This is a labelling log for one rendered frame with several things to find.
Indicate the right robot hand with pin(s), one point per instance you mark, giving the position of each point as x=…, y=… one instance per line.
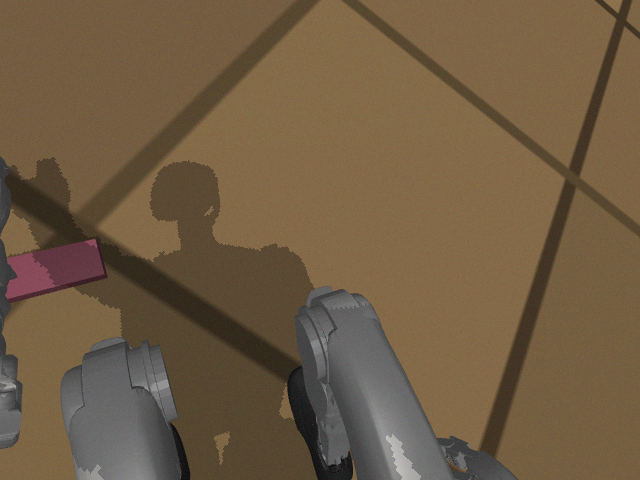
x=480, y=465

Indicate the left robot arm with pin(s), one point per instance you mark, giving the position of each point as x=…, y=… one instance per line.
x=10, y=387

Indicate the left robot hand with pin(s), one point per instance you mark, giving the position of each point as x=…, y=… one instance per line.
x=5, y=205

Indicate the small box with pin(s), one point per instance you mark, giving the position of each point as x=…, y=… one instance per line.
x=55, y=269

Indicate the left robot foot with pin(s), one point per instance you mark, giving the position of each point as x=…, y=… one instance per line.
x=181, y=454

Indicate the right robot foot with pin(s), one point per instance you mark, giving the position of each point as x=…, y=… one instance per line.
x=305, y=420

